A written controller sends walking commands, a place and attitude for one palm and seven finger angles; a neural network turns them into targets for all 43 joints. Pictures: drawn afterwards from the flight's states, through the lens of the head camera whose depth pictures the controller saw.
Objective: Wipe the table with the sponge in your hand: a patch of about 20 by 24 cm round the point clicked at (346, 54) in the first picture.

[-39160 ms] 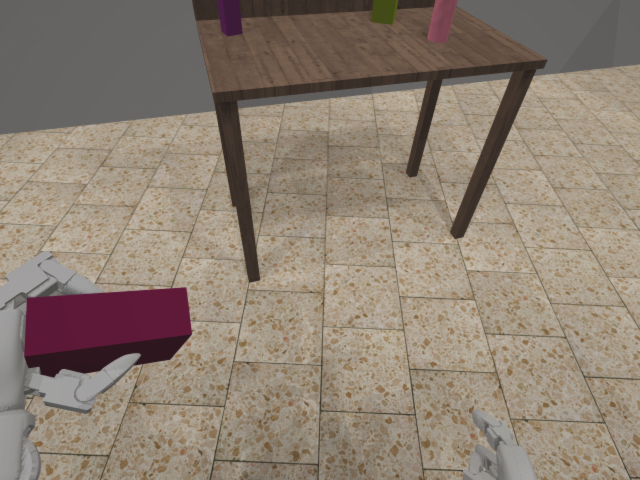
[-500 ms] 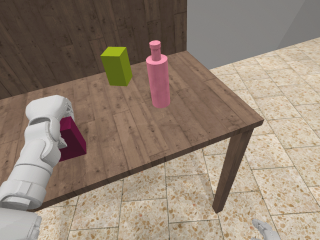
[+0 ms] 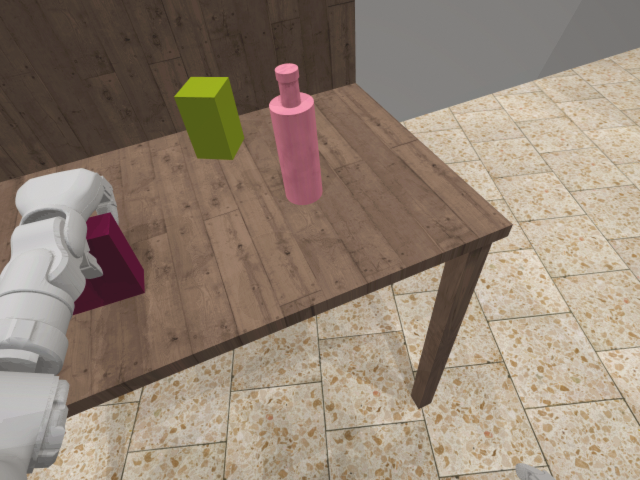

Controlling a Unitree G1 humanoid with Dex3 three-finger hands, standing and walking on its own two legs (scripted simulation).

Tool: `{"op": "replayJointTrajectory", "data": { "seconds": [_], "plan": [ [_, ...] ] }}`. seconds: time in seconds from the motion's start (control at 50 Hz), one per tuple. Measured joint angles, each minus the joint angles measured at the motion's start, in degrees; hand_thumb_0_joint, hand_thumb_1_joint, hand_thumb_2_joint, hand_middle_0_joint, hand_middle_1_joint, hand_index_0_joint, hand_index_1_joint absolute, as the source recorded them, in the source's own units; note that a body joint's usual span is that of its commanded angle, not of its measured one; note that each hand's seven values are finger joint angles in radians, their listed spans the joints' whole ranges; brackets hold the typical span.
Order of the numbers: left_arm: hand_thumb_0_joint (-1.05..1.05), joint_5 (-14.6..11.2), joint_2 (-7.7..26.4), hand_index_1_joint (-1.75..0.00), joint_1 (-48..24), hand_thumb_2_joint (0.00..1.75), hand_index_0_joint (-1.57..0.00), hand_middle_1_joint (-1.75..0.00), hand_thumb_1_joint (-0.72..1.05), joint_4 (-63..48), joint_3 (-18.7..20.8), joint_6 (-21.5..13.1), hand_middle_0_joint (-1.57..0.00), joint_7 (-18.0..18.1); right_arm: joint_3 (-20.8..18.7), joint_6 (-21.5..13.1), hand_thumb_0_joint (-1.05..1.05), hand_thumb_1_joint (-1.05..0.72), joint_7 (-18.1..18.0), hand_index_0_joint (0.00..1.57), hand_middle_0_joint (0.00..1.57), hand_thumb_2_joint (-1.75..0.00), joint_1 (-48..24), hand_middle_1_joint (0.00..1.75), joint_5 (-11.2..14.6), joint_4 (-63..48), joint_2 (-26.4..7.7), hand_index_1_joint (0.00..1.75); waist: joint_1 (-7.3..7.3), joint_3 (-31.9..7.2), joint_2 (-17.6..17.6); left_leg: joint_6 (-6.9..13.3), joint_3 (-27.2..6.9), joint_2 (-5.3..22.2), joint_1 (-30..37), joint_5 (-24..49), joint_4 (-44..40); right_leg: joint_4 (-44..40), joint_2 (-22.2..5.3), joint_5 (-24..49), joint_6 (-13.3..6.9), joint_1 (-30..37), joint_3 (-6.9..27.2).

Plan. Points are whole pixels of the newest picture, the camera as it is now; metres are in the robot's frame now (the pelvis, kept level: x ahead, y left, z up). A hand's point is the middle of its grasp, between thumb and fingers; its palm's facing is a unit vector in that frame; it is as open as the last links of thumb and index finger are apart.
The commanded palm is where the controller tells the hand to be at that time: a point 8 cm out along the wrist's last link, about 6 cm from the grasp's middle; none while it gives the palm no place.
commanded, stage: wipe forward along the middle lane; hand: left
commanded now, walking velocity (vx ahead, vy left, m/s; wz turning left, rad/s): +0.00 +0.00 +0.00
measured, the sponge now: (96, 275) +0.36 +0.34 +0.07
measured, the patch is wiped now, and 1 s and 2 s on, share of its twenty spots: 1.00 1.00 1.00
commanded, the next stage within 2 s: slide back across to the first lane in 0.52 s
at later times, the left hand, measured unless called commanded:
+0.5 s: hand (76, 205) +0.43 +0.37 +0.13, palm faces -0.18 +0.03 -0.98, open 9.3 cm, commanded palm +0.44 +0.37 +0.16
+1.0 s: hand (44, 198) +0.44 +0.42 +0.14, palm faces -0.10 +0.00 -1.00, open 9.2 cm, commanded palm +0.42 +0.42 +0.19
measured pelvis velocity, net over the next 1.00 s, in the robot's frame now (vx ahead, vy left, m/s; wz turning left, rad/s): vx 0.03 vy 0.06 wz -0.02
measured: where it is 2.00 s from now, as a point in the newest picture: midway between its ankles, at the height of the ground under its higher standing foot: outside the picture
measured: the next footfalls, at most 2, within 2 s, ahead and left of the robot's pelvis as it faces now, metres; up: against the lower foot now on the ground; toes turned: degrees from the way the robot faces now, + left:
none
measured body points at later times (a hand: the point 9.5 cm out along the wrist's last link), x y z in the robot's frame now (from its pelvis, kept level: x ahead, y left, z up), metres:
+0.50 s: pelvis +0.01 +0.01 +0.00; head +0.06 -0.01 +0.44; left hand +0.44 +0.36 +0.19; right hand +0.06 -0.28 -0.14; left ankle +0.02 +0.14 -0.73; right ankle +0.02 -0.07 -0.73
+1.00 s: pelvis +0.03 +0.06 +0.00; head +0.07 +0.05 +0.45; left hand +0.44 +0.42 +0.19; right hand +0.12 -0.21 -0.12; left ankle +0.02 +0.14 -0.73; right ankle +0.02 -0.07 -0.73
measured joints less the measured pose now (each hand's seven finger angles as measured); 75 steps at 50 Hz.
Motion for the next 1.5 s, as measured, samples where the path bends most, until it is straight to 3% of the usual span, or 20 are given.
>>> {"op": "replayJointTrajectory", "data": {
  "seconds": [0.3, 0.58, 0.82, 0.9, 1.22, 1.4, 1.5],
  "plan": [
    [-0.01, 2.09, 5.00, -1.46, -6.56, 1.09, -0.95, -1.40, -0.60, 9.65, 2.13, -2.83, -0.93, 0.56, -0.11, 0.82, 0.01, -0.90, 0.05, 0.20, 0.20, -0.90, 2.52, 0.30, 0.13, 0.25, -0.89, 0.30, -2.43, -0.11, -0.64, 0.23, -0.02, 0.64, -3.74, -0.68, 1.62, 0.10, 0.71, 0.28, -0.13, -3.15, 0.02],
    [-0.01, 3.98, 8.27, -1.47, -11.58, 1.09, -0.95, -1.41, -0.60, 15.06, 2.73, -4.95, -0.93, 0.60, -0.80, 1.41, 0.01, -0.90, 0.19, 0.20, 0.20, -0.90, 5.29, 0.30, -0.10, 0.94, -1.38, 0.30, -4.07, -0.32, -0.59, -0.32, 0.67, 0.50, -6.59, -0.99, 2.08, -1.10, 0.50, 0.78, 1.11, -5.36, 0.85],
    [-0.01, 2.54, 5.86, -1.47, -6.92, 1.10, -0.95, -1.42, -0.60, 11.45, 5.58, -5.36, -0.93, 3.00, -0.77, 2.83, 0.01, -0.90, 0.94, 0.20, 0.20, -0.90, 4.99, 0.30, 0.24, 0.75, -0.08, 0.30, -3.06, -1.66, -0.47, 0.98, 2.46, -0.89, -3.24, -1.45, 0.35, -3.04, -0.98, 0.60, 3.16, -2.16, 2.72],
    [-0.01, 3.58, 5.90, -1.49, -6.37, 1.08, -0.93, -1.43, -0.57, 11.02, 5.09, -3.91, -0.91, 3.89, -0.29, 2.74, 0.01, -0.90, 1.28, 0.20, 0.20, -0.90, 3.55, 0.30, 0.45, -0.02, 0.48, 0.30, -2.89, -1.11, -1.00, 1.63, 2.64, -1.63, -1.76, -1.24, -0.62, -3.83, -1.72, 0.61, 3.71, -0.70, 2.92],
    [0.00, 1.35, 3.90, -1.51, -1.07, 1.07, -0.91, -1.46, -0.54, -2.52, 3.48, -2.28, -0.88, -0.68, -0.19, 1.96, 0.01, -0.90, 2.12, 0.20, 0.20, -0.90, -0.18, 0.30, -0.17, -2.58, 0.72, 0.30, 0.15, 0.33, -1.49, 3.32, 1.85, -3.77, 2.02, -1.34, -3.09, -6.89, -3.80, 0.16, 4.16, 3.86, 2.17],
    [0.00, 1.50, 5.21, -1.52, 1.08, 1.06, -0.90, -1.47, -0.52, -5.41, 5.12, -0.95, -0.87, -1.48, 0.66, 2.60, 0.01, -0.90, 2.82, 0.21, 0.20, -0.90, -2.15, 0.30, -0.72, -3.25, 0.91, 0.30, 0.43, 1.15, -1.33, 3.15, 1.64, -3.76, 2.53, -1.27, -3.81, -7.55, -3.82, 0.17, 4.42, 4.38, 2.00],
    [-0.01, -0.11, 5.53, -1.54, 4.89, 1.05, -0.88, -1.48, -0.49, -9.88, 5.83, -0.05, -0.85, -1.63, 0.22, 2.70, 0.01, -0.90, 3.19, 0.21, 0.20, -0.90, -1.32, 0.30, -0.80, -3.74, 0.46, 0.30, 0.77, 1.29, -0.96, 2.96, 1.25, -3.58, 2.55, -1.36, -3.79, -7.87, -3.66, 0.14, 4.65, 4.66, 1.62]
  ]
}}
